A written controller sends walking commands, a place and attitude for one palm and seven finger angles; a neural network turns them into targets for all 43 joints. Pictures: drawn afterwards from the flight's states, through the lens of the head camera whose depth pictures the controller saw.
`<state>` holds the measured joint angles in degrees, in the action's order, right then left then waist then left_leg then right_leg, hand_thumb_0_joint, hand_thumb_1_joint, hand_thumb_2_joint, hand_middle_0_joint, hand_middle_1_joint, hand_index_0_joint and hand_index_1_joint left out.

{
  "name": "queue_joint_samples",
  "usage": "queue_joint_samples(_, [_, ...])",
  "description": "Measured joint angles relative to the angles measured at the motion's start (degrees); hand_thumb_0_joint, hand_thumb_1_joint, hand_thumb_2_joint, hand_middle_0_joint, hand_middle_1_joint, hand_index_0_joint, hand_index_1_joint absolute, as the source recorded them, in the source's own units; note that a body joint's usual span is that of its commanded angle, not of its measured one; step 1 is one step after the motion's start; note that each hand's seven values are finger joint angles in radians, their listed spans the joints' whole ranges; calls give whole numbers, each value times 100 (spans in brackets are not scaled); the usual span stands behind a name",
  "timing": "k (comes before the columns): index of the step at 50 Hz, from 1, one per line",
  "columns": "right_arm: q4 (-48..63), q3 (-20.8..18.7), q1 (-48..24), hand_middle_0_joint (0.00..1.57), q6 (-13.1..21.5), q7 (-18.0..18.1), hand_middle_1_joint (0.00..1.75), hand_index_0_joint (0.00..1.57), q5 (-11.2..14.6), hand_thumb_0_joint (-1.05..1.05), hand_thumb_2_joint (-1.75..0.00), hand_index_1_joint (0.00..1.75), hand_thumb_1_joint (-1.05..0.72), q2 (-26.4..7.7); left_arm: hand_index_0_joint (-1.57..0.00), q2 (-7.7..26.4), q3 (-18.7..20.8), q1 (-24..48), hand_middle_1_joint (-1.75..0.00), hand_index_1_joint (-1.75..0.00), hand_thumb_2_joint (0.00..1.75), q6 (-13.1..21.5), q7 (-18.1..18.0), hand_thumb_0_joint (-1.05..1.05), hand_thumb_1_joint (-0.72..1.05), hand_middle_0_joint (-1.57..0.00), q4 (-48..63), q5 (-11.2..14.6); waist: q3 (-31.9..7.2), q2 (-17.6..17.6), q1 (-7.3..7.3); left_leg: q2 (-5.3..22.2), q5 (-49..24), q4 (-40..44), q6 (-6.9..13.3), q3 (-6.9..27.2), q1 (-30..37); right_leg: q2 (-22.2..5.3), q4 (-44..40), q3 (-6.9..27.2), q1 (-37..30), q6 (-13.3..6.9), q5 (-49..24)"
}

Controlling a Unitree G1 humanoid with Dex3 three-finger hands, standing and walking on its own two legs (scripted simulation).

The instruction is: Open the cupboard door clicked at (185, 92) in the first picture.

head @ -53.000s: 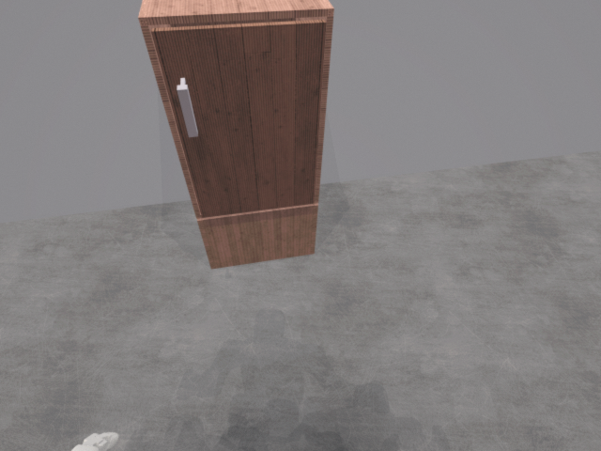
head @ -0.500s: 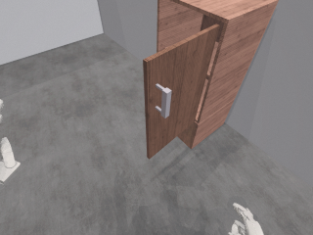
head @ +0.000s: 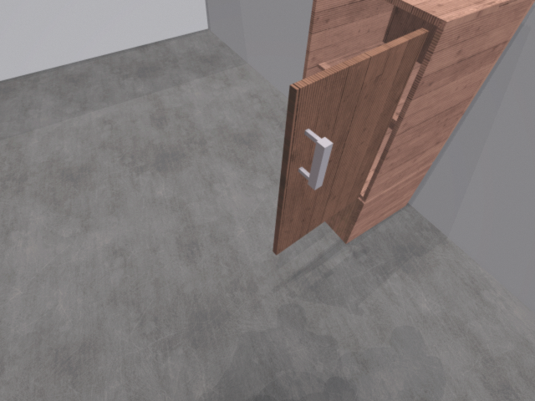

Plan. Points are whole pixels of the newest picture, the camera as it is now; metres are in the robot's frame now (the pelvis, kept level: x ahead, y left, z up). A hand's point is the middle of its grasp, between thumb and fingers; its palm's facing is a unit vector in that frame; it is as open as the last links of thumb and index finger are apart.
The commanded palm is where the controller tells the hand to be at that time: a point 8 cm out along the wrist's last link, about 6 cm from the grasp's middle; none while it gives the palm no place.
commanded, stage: let the arm hang, fingers relaxed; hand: left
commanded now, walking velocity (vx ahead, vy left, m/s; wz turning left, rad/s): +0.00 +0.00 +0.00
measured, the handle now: (312, 159) +0.58 -0.06 -0.02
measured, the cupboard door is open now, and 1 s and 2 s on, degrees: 94 94 94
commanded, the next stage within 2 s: look to check the result in 0.64 s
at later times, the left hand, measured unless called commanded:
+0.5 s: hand out of the picture +0.00 +0.17 -0.17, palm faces +0.01 -0.98 -0.17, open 7.3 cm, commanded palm none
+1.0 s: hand out of the picture -0.01 +0.17 -0.17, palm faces +0.02 -0.98 -0.19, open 7.4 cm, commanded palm none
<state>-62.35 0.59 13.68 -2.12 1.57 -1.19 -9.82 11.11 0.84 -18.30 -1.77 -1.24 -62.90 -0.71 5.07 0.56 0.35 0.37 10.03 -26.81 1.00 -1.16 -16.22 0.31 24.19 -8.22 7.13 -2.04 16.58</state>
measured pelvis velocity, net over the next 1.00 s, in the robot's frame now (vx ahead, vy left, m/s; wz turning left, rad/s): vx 0.02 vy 0.00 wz -0.02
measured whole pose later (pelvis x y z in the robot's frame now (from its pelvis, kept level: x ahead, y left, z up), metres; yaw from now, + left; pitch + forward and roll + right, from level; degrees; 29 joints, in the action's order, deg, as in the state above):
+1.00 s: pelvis +0.02 +0.00 +0.00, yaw -1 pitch -1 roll +0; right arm -66.5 0.4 15.1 -0.3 2.3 -1.0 -7.7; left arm 7.0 0.4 -18.1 0.1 -2.2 -66.5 -0.5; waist 3.2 -0.6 -0.4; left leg -0.7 10.2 -23.8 1.4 -2.6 -12.5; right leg -0.8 23.1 -6.8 4.7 -1.4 17.3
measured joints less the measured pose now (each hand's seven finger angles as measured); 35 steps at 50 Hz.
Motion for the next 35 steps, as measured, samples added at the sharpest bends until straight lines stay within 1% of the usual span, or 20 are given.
queue_joint_samples(8, [-293, -5, 160, 20, 67, 34, 30, 20, 31, 1, -90, 30, -91, 124, -20, -128, -54, -180, -30, -30, 90, 56, -30, 0, 93, -20, -453, 13, -47, -157, -34, -69, -96, 223, 68, -102, 179, -76, -91, 91, -90, 67, -63])
queue_joint_samples(14, [-367, 4, 183, 20, 96, 32, 30, 20, 19, 0, -90, 30, -91, 246, -20, -278, -67, -49, -30, -30, 90, 111, -54, 0, 92, -20, -421, 15, -158, -179, -65, -108, -108, 268, 93, -151, 235, -125, -26, 135, -84, 93, -31])
queue_joint_samples(23, [-409, -17, 252, 20, 154, 38, 30, 20, 1, 1, -90, 30, -92, 310, -20, -454, -60, 219, -30, -30, 90, 181, -69, 0, 91, -20, -262, 9, -277, -122, -119, -138, -88, 281, 102, -180, 265, -162, 41, 162, -73, 107, 25])
queue_joint_samples(29, [-410, -27, 279, 20, 180, 47, 30, 20, 3, 0, -90, 30, -91, 330, -20, -414, -31, 230, -30, -30, 90, 185, -91, 1, 92, -20, -253, 9, -289, -99, -139, -128, -53, 268, 88, -177, 292, -150, 20, 162, -114, 99, 45])
queue_joint_samples(35, [-408, -30, 263, 20, 175, 49, 30, 20, 5, 0, -90, 30, -91, 320, -20, -379, -21, 168, -30, -30, 90, 190, -95, 0, 92, -20, -265, 17, -245, -99, -124, -119, -26, 258, 76, -163, 299, -137, -12, 150, -144, 90, 53])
